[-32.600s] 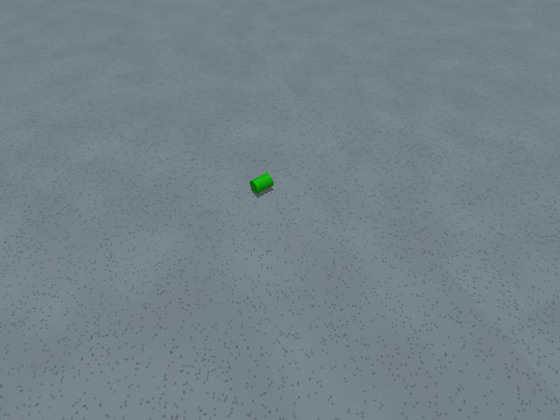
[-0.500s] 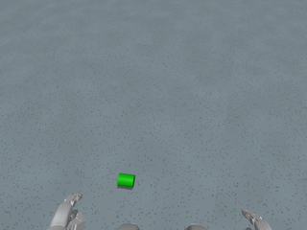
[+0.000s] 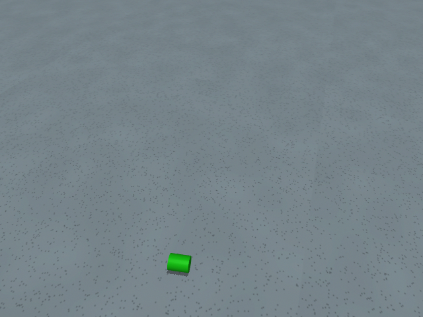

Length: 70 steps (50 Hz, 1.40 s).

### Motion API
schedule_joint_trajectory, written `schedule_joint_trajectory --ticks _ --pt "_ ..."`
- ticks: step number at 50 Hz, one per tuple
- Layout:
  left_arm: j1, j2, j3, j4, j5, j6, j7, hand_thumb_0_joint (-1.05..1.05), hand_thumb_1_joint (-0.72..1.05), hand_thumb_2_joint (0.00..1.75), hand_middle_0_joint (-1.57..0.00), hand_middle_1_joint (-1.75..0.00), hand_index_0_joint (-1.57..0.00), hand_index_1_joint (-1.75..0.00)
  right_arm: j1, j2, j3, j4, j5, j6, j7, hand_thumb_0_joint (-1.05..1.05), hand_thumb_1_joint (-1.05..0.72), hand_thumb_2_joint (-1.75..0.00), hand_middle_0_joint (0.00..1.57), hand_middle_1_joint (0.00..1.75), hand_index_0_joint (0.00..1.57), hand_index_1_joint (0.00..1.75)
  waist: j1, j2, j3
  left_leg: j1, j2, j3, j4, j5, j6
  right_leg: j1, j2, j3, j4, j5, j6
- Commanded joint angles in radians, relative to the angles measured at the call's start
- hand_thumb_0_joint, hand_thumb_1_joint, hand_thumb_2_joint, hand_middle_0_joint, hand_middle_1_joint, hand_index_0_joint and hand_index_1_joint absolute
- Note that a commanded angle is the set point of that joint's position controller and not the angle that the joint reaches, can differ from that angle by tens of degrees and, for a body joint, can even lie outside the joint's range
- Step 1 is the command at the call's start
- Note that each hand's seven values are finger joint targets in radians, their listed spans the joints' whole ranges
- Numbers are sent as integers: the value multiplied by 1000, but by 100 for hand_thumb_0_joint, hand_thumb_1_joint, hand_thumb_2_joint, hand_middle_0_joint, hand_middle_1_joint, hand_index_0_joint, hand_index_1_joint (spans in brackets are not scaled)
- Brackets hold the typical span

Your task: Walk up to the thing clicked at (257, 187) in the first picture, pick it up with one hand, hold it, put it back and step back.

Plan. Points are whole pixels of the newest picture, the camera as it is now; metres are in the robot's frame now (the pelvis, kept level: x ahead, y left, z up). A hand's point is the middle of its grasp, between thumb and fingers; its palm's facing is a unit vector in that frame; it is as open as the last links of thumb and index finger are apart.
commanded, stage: stand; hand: left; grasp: from above
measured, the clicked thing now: (179, 262) +0.46 +0.20 -0.73
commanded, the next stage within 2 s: step back in 1.82 s
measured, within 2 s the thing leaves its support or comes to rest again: neither
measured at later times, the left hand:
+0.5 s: hand out of the picture +0.05 +0.22 -0.15, palm faces +0.02 -0.94 -0.33, open 7.4 cm
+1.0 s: hand out of the picture +0.07 +0.21 -0.15, palm faces +0.02 -0.94 -0.34, open 7.4 cm
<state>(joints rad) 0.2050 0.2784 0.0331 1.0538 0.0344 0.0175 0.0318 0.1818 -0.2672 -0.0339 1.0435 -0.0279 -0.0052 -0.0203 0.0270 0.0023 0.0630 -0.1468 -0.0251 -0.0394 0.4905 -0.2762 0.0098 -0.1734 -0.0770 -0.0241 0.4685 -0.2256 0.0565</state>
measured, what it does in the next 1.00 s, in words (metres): stands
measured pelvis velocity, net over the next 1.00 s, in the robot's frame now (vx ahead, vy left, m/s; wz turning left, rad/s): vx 0.00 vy -0.03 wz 0.00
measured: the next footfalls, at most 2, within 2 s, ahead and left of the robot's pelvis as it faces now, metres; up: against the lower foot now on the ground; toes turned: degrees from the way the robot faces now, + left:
none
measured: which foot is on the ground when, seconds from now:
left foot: down 0.00-1.00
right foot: down 0.00-1.00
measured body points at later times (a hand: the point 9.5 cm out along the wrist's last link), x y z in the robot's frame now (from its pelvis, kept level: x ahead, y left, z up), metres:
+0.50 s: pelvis +0.00 -0.02 +0.01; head +0.00 -0.03 +0.46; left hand +0.05 +0.27 -0.13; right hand +0.06 -0.31 -0.14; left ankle +0.00 +0.11 -0.74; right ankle +0.02 -0.16 -0.74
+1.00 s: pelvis +0.00 -0.03 +0.01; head +0.00 -0.04 +0.46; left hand +0.07 +0.26 -0.12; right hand +0.07 -0.32 -0.13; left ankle +0.00 +0.11 -0.74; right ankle +0.02 -0.16 -0.74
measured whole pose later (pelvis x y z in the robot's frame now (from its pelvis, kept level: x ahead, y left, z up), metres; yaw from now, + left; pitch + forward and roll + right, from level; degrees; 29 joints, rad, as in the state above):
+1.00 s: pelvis +0.00 -0.03 +0.01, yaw +0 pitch -4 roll +0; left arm 0.11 0.31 0.03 1.14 0.02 0.00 0.01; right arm 0.13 -0.32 -0.01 1.13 -0.02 0.00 -0.01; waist 0.01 0.02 0.06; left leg -0.08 0.02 -0.05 0.34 -0.20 -0.04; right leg -0.12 -0.03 -0.04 0.36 -0.17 0.01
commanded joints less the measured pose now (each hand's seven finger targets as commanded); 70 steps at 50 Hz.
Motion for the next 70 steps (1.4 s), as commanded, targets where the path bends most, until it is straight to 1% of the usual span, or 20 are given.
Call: schedule_joint_trajectory --ticks 1,3,6,7,14,16,21,28,31,35,38,40,41,44,50,54,59,62,66,70 --pt "-33 181 37 -32 -2 -28 11 0 90 90 -20 -30 -20 -30 -30 -202 -47 -46 -1 -18 -16 0 -90 -90 20 30 20 30 -11 15 -15 -48 102 -100 -160 127 15 52 -36 48 -101 55 -62" --pt "-29 180 33 -20 -2 -32 11 0 90 90 -20 -30 -20 -30 -36 -202 -47 -38 0 -18 -14 0 -90 -90 20 30 20 30 -9 8 -20 -28 102 -95 -154 164 15 56 -41 47 -116 79 -58" --pt "-35 186 34 -3 -3 -31 11 0 90 90 -20 -30 -20 -30 -43 -198 -45 -26 0 -14 -11 0 -90 -90 20 30 20 30 -8 -7 -11 -27 103 -93 -168 127 14 55 -41 48 -137 43 -55" --pt "-43 192 34 2 -4 -30 10 0 90 90 -20 -30 -20 -30 -37 -199 -43 -22 0 -10 -10 0 -90 -90 20 30 20 30 -14 -10 14 -51 99 -95 -184 72 13 49 -36 49 -146 6 -52" --pt "-62 202 34 15 -7 -36 7 0 90 90 -20 -30 -20 -30 -49 -214 -38 -5 3 -16 -8 0 -90 -90 20 30 20 30 -14 11 -35 7 112 -82 -182 181 10 77 -51 60 -149 94 -59" --pt "-71 206 34 20 -9 -33 7 0 90 90 -20 -30 -20 -30 -50 -210 -34 0 2 -13 -8 0 -90 -90 20 30 20 30 -12 4 -8 -35 108 -83 -199 130 6 84 -45 56 -157 47 -57" --pt "-76 215 35 29 -8 -40 3 0 90 90 -20 -30 -20 -30 -53 -215 -30 6 5 -12 -5 0 -90 -90 20 30 20 30 -15 -21 -31 -2 113 -76 -183 164 11 88 -52 65 -173 82 -59" --pt "-97 227 36 38 -10 -37 0 0 90 90 -20 -30 -20 -30 -55 -222 -25 16 5 -8 -4 0 -90 -90 20 30 20 30 -14 -12 -3 -32 114 -73 -198 113 6 78 -48 71 -194 2 -62" --pt "-100 229 38 34 -14 -41 -2 0 90 90 -20 -30 -20 -30 -51 -228 -24 16 7 -13 -3 0 -90 -90 20 30 20 30 -18 -1 -47 4 121 -71 -191 180 9 103 -53 74 -180 109 -65" --pt "-111 232 36 33 -16 -43 -5 0 90 90 -20 -30 -20 -30 -53 -240 -23 21 7 -14 -4 0 -90 -90 20 30 20 30 -18 3 -49 5 125 -69 -196 186 6 103 -51 73 -180 106 -64" --pt "-114 229 37 35 -17 -42 -4 0 90 90 -20 -30 -20 -30 -58 -242 -21 21 7 -16 -6 0 -90 -90 20 30 20 30 -18 8 -66 13 130 -67 -194 230 5 121 -54 68 -166 179 -65" --pt "-114 231 37 38 -18 -40 -6 0 90 90 -20 -30 -20 -30 -61 -241 -18 25 8 -16 -5 0 -90 -90 20 30 20 30 -15 13 -53 8 132 -69 -204 216 4 117 -49 64 -169 153 -64" --pt "-112 233 36 36 -17 -42 -6 0 90 90 -20 -30 -20 -30 -69 -240 -19 20 8 -17 -5 0 -90 -90 20 30 20 30 -14 1 -70 22 132 -65 -196 255 4 121 -53 62 -162 200 -65" --pt "-122 232 36 36 -17 -41 -7 0 90 90 -20 -30 -20 -30 -68 -241 -17 23 9 -16 -5 0 -90 -90 20 30 20 30 -17 -8 -58 20 134 -65 -203 238 2 112 -49 60 -167 173 -65" --pt "-128 243 33 35 -13 -38 -11 0 90 90 -20 -30 -20 -30 -73 -247 -19 27 8 -11 1 0 -90 -90 20 30 20 30 -17 -20 -4 -12 124 -64 -213 104 3 50 -45 80 -215 -23 -65" --pt "-126 247 33 32 -14 -40 -14 0 90 90 -20 -30 -20 -30 -74 -247 -19 27 7 -13 4 0 -90 -90 20 30 20 30 -18 -16 -20 -8 126 -62 -216 106 3 51 -46 84 -212 -23 -69" --pt "-125 245 30 28 -19 -47 -15 0 90 90 -20 -30 -20 -30 -81 -255 -19 26 9 -19 3 0 -90 -90 20 30 20 30 -19 17 -77 19 140 -59 -204 207 5 106 -50 77 -175 129 -73" --pt "-131 255 31 29 -21 -46 -15 0 90 90 -20 -30 -20 -30 -80 -256 -18 28 9 -20 2 0 -90 -90 20 30 20 30 -21 8 -85 28 139 -57 -213 227 3 110 -52 74 -165 171 -75" --pt "-124 247 27 29 -21 -47 -14 0 90 90 -20 -30 -20 -30 -83 -265 -16 32 12 -20 1 0 -90 -90 20 30 20 30 -19 7 -90 50 144 -58 -204 266 3 104 -50 68 -161 215 -70" --pt "-135 251 26 29 -24 -45 -14 0 90 90 -20 -30 -20 -30 -71 -262 -12 37 10 -17 0 0 -90 -90 20 30 20 30 -22 1 -79 31 143 -53 -211 242 0 108 -54 75 -162 200 -71"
